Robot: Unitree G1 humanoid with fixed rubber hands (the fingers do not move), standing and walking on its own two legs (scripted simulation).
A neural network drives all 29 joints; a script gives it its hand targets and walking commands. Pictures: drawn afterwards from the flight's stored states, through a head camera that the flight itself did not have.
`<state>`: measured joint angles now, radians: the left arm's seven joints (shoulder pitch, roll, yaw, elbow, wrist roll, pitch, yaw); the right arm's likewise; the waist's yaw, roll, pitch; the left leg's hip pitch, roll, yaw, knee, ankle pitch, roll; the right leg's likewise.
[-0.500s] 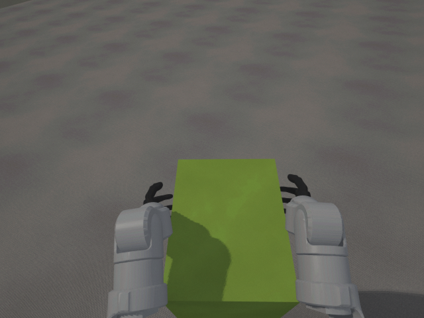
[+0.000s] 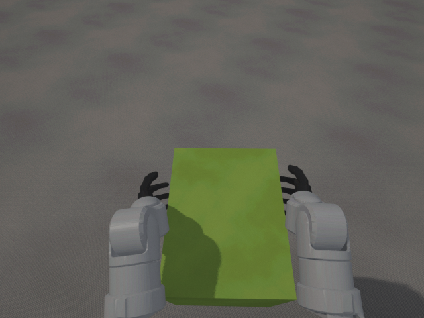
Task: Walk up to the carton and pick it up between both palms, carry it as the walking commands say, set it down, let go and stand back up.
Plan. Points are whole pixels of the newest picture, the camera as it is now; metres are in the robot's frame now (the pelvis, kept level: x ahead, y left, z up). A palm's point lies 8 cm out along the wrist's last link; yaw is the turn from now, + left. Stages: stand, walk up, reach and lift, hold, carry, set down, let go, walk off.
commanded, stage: carry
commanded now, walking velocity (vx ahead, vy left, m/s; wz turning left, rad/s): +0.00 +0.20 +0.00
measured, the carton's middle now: (223, 230) +0.30 +0.01 +0.00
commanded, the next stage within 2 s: none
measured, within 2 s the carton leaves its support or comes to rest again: neither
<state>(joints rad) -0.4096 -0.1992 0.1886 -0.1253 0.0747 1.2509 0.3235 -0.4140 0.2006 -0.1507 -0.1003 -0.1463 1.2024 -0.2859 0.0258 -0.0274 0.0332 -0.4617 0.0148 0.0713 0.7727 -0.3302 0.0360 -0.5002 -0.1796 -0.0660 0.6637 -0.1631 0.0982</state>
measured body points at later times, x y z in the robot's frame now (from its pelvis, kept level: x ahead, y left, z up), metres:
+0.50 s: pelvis -0.08 +0.07 +0.01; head -0.04 +0.04 +0.46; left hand +0.26 +0.17 +0.08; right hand +0.23 -0.10 +0.07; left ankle -0.06 +0.23 -0.68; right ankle -0.03 -0.06 -0.71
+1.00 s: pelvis -0.15 +0.18 -0.01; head -0.13 +0.18 +0.44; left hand +0.15 +0.33 +0.06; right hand +0.18 +0.06 +0.06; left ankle -0.08 +0.26 -0.71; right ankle -0.15 +0.08 -0.71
